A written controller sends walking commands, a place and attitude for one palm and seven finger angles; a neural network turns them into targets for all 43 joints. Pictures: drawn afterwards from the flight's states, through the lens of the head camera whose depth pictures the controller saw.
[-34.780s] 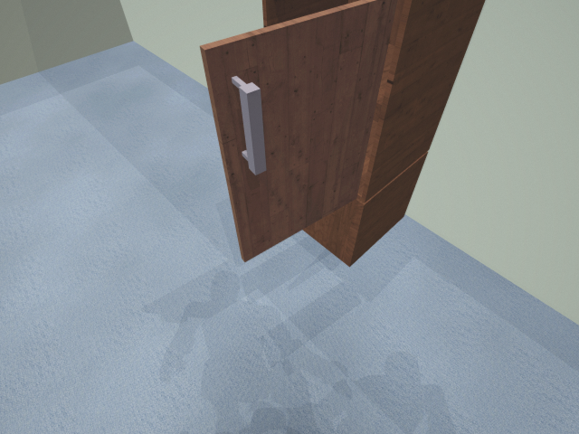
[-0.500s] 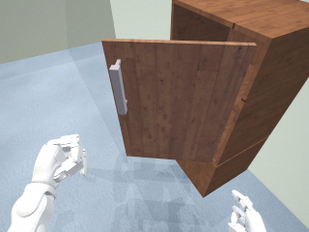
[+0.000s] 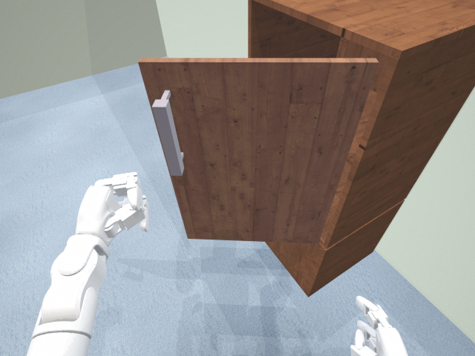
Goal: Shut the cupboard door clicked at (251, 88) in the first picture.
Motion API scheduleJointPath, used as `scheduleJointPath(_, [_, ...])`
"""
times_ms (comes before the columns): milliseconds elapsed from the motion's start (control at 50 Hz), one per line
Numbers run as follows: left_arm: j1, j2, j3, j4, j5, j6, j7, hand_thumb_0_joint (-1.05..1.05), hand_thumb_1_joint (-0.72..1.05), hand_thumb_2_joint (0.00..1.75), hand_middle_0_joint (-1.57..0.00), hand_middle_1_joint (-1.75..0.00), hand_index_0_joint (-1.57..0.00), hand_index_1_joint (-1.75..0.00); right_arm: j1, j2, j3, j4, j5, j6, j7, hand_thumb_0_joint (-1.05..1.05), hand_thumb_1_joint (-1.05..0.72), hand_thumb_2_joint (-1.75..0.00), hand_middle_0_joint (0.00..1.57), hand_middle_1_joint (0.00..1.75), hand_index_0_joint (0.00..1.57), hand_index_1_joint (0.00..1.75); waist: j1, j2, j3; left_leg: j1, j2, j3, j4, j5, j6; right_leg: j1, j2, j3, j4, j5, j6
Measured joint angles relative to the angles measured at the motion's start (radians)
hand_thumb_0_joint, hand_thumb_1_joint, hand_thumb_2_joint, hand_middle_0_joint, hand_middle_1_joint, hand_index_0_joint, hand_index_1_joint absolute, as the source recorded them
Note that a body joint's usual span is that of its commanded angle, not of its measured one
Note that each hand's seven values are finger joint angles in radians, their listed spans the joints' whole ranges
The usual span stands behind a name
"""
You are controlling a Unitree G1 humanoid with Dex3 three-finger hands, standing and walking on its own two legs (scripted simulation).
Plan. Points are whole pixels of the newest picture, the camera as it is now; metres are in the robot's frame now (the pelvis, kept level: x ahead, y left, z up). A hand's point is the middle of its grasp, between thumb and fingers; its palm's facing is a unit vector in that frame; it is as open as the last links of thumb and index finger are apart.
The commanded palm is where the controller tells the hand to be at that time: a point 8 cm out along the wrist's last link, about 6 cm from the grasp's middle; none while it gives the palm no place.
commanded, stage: bring the fist close to the handle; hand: left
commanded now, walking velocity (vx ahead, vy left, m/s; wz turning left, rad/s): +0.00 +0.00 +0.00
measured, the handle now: (172, 134) +0.51 +0.18 +0.11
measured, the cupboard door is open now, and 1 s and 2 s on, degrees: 55 55 42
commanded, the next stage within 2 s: push the door shut along its arc in 0.98 s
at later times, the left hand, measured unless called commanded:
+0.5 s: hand (172, 172) +0.39 +0.15 +0.12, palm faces +0.02 -1.00 -0.01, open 3.1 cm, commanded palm +0.37 +0.20 +0.12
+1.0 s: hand (178, 166) +0.40 +0.14 +0.12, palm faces +0.03 -1.00 -0.01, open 3.1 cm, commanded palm +0.38 +0.19 +0.12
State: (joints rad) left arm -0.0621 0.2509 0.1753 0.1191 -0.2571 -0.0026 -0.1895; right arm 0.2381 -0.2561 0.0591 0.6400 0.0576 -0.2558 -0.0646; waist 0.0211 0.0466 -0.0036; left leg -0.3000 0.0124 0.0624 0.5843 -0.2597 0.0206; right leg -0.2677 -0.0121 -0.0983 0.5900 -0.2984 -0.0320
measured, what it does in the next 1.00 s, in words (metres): stands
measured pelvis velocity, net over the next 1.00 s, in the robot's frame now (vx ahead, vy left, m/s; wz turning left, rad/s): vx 0.01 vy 0.00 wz -0.02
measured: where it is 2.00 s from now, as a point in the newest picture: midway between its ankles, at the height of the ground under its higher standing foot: outside the picture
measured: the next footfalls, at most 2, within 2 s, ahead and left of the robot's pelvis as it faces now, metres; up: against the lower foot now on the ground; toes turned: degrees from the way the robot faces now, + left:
none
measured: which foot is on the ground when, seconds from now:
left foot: down 0.00-1.00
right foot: down 0.00-1.00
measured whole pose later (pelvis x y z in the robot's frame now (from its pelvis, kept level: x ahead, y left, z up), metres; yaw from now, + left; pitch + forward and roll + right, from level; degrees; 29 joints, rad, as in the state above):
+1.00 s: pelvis +0.01 +0.00 +0.00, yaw -1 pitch +2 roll +0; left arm -0.47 0.22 0.16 0.57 -0.18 -0.12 -0.07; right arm 0.28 -0.27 0.02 0.67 0.06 -0.09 -0.05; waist -0.02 0.04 -0.01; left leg -0.37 0.02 0.08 0.60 -0.27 0.02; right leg -0.34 -0.01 -0.08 0.61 -0.31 -0.03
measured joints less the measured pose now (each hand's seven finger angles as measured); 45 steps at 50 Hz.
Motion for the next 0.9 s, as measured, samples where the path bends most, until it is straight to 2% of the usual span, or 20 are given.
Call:
scheduleJointPath(260, [-0.140,-0.029,-0.043,0.106,0.044,-0.006,0.064,0.02,0.90,0.90,-1.31,-1.50,-1.30,-1.50,-0.003,-0.003,-0.012,0.011,-0.002,0.051,0.008,0.01,-0.90,-0.90,0.21,0.30,0.20,0.30,-0.006,-0.009,0.007,-0.016,-0.004,0.003,0.006,-0.009,0.003,-0.018,-0.005,0.003,0.009,-0.010,0.004])
scheduleJointPath(500, [-0.333,-0.033,-0.037,0.315,0.064,-0.019,0.105,0.02,0.90,0.90,-1.31,-1.50,-1.30,-1.50,-0.002,0.005,-0.012,0.017,-0.002,0.111,0.015,0.01,-0.90,-0.90,0.21,0.30,0.20,0.30,-0.025,-0.010,-0.002,-0.042,-0.002,0.005,0.012,-0.014,0.002,-0.045,-0.002,0.007,0.015,-0.013,0.002])
scheduleJointPath(640, [-0.440,-0.024,-0.018,0.452,0.073,-0.063,0.113,0.02,0.90,0.90,-1.30,-1.50,-1.30,-1.50,0.017,-0.001,-0.024,0.028,-0.003,0.138,0.018,0.01,-0.90,-0.90,0.21,0.30,0.20,0.30,-0.039,-0.013,-0.008,-0.071,0.002,0.008,0.024,-0.018,0.001,-0.076,0.001,0.010,0.026,-0.015,0.000])
scheduleJointPath(740, [-0.431,-0.032,-0.001,0.463,0.070,-0.098,0.105,0.02,0.90,0.90,-1.30,-1.50,-1.29,-1.50,0.046,-0.009,-0.037,0.027,-0.003,0.153,0.029,0.01,-0.90,-0.90,0.21,0.30,0.20,0.30,-0.041,-0.010,-0.021,-0.073,0.005,0.021,0.019,-0.021,0.001,-0.086,0.004,0.023,0.027,-0.016,0.001])
scheduleJointPath(900, [-0.371,-0.032,-0.002,0.428,0.072,-0.109,0.112,0.02,0.90,0.90,-1.30,-1.50,-1.30,-1.50,0.059,-0.013,-0.046,0.022,0.004,0.171,0.026,0.01,-0.90,-0.90,0.20,0.30,0.20,0.30,-0.040,-0.006,-0.016,-0.062,0.009,0.023,0.015,-0.021,0.000,-0.075,0.008,0.026,0.021,-0.014,-0.001])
